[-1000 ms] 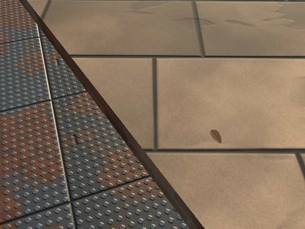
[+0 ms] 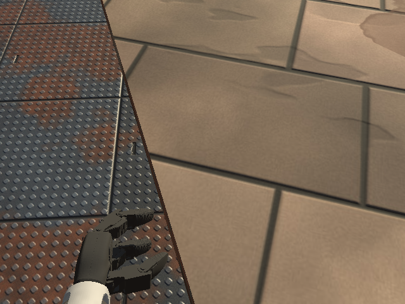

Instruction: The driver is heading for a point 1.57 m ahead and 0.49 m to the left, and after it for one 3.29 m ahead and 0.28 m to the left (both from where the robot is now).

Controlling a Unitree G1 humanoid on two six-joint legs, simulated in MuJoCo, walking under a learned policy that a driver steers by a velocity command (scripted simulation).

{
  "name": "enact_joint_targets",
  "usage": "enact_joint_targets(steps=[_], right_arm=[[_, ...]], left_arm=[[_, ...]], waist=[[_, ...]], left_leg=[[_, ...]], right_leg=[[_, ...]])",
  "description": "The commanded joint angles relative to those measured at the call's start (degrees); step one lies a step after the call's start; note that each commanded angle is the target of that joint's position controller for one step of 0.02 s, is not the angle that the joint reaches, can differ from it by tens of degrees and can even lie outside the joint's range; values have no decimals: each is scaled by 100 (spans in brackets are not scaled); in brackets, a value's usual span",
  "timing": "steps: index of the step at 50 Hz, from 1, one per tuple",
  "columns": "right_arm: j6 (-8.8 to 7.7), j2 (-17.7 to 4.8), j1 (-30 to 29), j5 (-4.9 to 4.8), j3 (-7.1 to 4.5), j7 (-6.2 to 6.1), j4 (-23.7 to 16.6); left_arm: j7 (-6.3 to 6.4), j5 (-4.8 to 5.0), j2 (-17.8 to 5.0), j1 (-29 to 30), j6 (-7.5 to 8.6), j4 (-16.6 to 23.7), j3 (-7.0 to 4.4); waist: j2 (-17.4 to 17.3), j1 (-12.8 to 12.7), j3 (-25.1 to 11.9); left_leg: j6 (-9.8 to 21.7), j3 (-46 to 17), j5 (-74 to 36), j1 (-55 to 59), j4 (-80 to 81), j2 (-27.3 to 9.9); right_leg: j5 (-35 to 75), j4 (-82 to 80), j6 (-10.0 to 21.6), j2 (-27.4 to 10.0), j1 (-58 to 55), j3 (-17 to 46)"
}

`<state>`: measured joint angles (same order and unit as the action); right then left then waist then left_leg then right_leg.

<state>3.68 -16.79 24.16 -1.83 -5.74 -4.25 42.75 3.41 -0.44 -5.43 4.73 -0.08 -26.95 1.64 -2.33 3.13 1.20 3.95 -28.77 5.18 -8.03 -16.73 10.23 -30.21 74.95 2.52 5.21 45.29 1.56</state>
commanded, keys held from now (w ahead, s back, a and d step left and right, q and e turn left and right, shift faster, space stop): q+shift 0.42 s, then shift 0.02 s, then e+shift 0.56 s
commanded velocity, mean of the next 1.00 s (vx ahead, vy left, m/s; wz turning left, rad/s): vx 0.01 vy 0.00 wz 0.28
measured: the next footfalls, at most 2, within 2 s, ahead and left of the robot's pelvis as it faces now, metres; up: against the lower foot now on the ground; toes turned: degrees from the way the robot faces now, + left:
left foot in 0.42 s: -0.05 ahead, +0.16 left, +0.00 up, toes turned +28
right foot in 1.08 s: +0.05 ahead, +0.00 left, +0.00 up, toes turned +6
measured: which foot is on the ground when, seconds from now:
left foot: down 0.00-0.02, up 0.04-0.40, down 0.42-1.00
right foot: down 0.00-0.42, up 0.44-1.00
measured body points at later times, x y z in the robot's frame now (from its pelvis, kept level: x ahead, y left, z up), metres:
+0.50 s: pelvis -0.05 +0.06 -0.03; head -0.04 +0.11 +0.42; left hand -0.06 +0.40 -0.14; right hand +0.23 -0.11 -0.10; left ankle -0.08 +0.14 -0.76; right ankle +0.03 -0.10 -0.55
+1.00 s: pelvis -0.03 +0.10 -0.02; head +0.00 +0.11 +0.43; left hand +0.08 +0.39 -0.12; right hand +0.17 -0.14 -0.13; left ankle -0.08 +0.15 -0.76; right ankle +0.04 -0.02 -0.71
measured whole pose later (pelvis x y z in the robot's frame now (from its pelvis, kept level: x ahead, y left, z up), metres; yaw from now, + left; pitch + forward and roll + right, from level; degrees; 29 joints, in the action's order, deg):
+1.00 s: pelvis -0.03 +0.10 -0.02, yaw +13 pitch +3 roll +0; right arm 3.6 -15.2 8.5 1.6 -3.7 -3.2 39.6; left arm 0.3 1.6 -14.6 -7.6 -2.5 -37.2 -4.2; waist -0.5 1.4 1.5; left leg 4.7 15.4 17.3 -10.9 -25.1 -0.6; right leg -16.3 52.2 -3.8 -4.2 32.8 -3.2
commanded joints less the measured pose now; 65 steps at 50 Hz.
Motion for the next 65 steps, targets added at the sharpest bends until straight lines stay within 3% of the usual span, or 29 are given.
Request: enact_joint_targets(steps=[1, 2, 3, 4, 7, 11, 14, 18, 20, 21, 22, 23, 24, 25, 26, 27, 29, 30, 31, 35, 45, 48, 53, 54, 55, 56, 58, 60, 65], right_arm=[[-131, -289, -1060, -57, -86, 145, -1237], [-184, -718, -245, 9, -232, 341, -1055], [-182, -1031, -305, -2, -365, 474, -956], [-60, -907, -463, -37, -251, 470, -901], [326, -795, -434, 29, -96, 308, -939], [327, -486, -1138, -53, 116, 384, -1370], [248, -466, -1930, -119, 167, 642, -1619], [279, -655, -1725, -224, -14, 789, -1358], [262, -598, -934, -250, -107, 799, -986], [179, -677, -300, -199, -213, 810, -707], [38, -1000, 229, -6, -326, 825, -440], [-127, -1831, -155, 283, -390, 899, -520], [-131, -1986, -237, 277, -433, 970, -702], [-120, -2265, -346, 358, -512, 954, -712], [6, -1604, -805, 420, -154, 705, -780], [81, -877, -1179, 420, 185, 548, -782], [54, -195, -1870, 290, 566, 326, -733], [-60, -275, -1916, 353, 522, 219, -730], [-177, -287, -1897, 440, 504, 111, -667], [-355, -399, -1405, 351, 351, -74, -425], [-189, -507, -1321, 298, 35, 38, -536], [-45, -493, -1835, 394, 34, 102, -744], [-23, -555, -1816, 122, 1, 142, -697], [-93, -476, -1564, 163, 6, 190, -664], [-157, -4, -1591, 460, 103, 223, -987], [-256, -159, -1730, 500, 103, 275, -1196], [-311, -618, -2028, 209, -42, 284, -1199], [-206, -647, -1724, 299, -87, 185, -1013], [-173, 227, -1360, 157, 198, 334, -712]], left_arm=[[140, -106, -1570, -1687, 276, 204, -678], [144, -416, -1155, -1434, 263, 296, -573], [124, -247, -897, -892, 287, 411, -518], [131, -121, -660, -598, 262, 379, -468], [245, 74, -653, -187, 165, 133, -478], [430, 38, -926, -783, 117, -173, -539], [479, -57, -1382, -1231, 62, -230, -727], [445, 31, -1676, -1273, 51, -330, -887], [441, 78, -1568, -1007, 22, -482, -858], [407, 72, -1382, -1084, 10, -643, -832], [408, 53, -1076, -1182, -50, -737, -794], [368, -159, -727, -1463, -47, -514, -692], [397, -7, -1004, -1494, 41, -547, -729], [511, 225, -973, -957, 145, -182, -667], [563, 271, -800, -718, 155, -389, -618], [514, 244, -895, -762, 85, -602, -595], [418, 172, -1167, -1662, -23, -940, -659], [364, 225, -1709, -1978, -22, -1062, -811], [330, 154, -1741, -1803, -4, -1075, -847], [92, 148, -1484, -1456, -2, -864, -783], [-215, 196, -1074, -953, -167, -522, -620], [-331, 199, -1006, -1218, -183, -670, -554], [-404, 227, -1344, -2026, -132, -884, -763], [-313, 232, -1676, -2229, -93, -851, -905], [-257, 152, -2586, -2326, -67, -723, -1104], [-320, -78, -2808, -2216, 39, -522, -1107], [-397, 18, -2266, -1560, 117, -541, -974], [-302, 188, -1635, -989, 24, -470, -759], [-187, -133, -1137, -1311, 80, -969, -507]], waist=[[2079, -1120, -2449], [3027, -622, -2743], [2514, -478, -1479], [1963, -304, -708], [539, 151, 38], [802, -106, -246], [970, -510, -548], [1123, -525, -699], [1154, -92, -661], [794, 167, -691], [-458, 278, -238], [-2183, -406, 17], [-2145, -169, -832], [-1854, 39, -1402], [-484, -63, -1061], [-119, -136, -765], [-474, -656, -694], [-426, -645, -521], [-392, -521, -495], [-296, -181, -280], [-132, 42, -66], [-343, -207, -445], [-333, -714, -1003], [63, -823, -1008], [1472, -461, -1110], [1457, -551, -1774], [716, -481, -1094], [602, -181, -827], [902, -211, -1027]], left_leg=[[-361, 483, -104, -2050, -3877, 531], [-958, 412, 3855, -2343, -5854, 575], [-1173, 898, 3830, -2877, -6783, 373], [-1224, 1390, 3267, -3215, -7094, -1], [-968, 2194, 1256, -2741, -7422, -618], [-834, 2471, -58, -2779, -5620, -1087], [-804, 2744, -149, -2233, -3819, -1306], [-517, 3066, -660, -1143, -2254, -1354], [-281, 3334, -1157, -17, -1076, -1346], [-65, 3132, -773, 642, -723, -1299], [218, 2223, -1710, 955, -597, -1500], [216, 1505, -5923, 983, -1886, -2170], [480, 1374, -7357, 1360, -1936, -2625], [1151, -211, -3707, 888, -648, -3340], [1089, -74, -606, 493, -439, -3235], [880, 243, 429, 50, -419, -3017], [544, 991, 1071, -379, -395, -2582], [303, 1570, 1409, -808, -206, -2228], [264, 1668, 1299, -926, -134, -2271], [431, 1688, -59, 385, 2, -2778], [902, 2738, -742, 394, 231, -2696], [902, 3441, -1747, 227, -214, -2595], [310, 4021, -3745, 247, -2294, -2565], [-97, 4073, -2352, -502, -3236, -2232], [-541, 3861, 2775, -2485, -4894, -1567], [-916, 2601, 3613, -3659, -6406, -833], [-868, 2204, 2749, -4081, -6583, -1016], [-967, 2294, 2054, -3534, -6058, -1220], [-999, 2652, 1381, -1709, -3643, -1392]], right_leg=[[4455, -3425, 1496, -2067, -4593, 3094], [5831, -4346, 2448, -3457, -3601, 5415], [5306, -4246, 2310, -3053, -2778, 5024], [4009, -3855, 1887, -2596, -2300, 3861], [1159, -3685, 890, -1905, -942, 1666], [1306, -3367, 576, -1910, -1652, 279], [1173, -2968, 472, -2333, -1783, 0], [568, -2426, 99, -2816, -1370, -153], [682, -1781, -216, -2754, -826, -553], [589, -777, -372, -2437, -491, -950], [-901, 1500, -605, -1865, 595, -1193], [-1694, 3674, -851, -1379, 2198, -1250], [-1333, 4783, -897, -1284, 2625, -952], [-965, 4971, -761, -1188, 2669, -554], [42, 4885, -876, -1180, 2827, -140], [509, 4776, -836, -1157, 2484, 131], [1121, 3545, -849, -1083, 1552, 607], [2253, 2197, -877, -716, 912, 564], [2652, 1735, -924, -565, 550, 573], [2237, 355, -911, -539, 1056, 874], [1464, -1753, -787, -1187, -92, -141], [1403, -2157, -629, -877, -1150, -626], [1601, -4293, 59, -276, -3025, -838], [2637, -4932, 359, -469, -3780, -105], [5667, -4663, 935, -1870, -5034, 2117], [6129, -4779, 2255, -2824, -5374, 3763], [4892, -5052, 1856, -2404, -4646, 2816], [4707, -4935, 1277, -1976, -3742, 1906], [4982, -4854, 822, -1459, -3268, 546]])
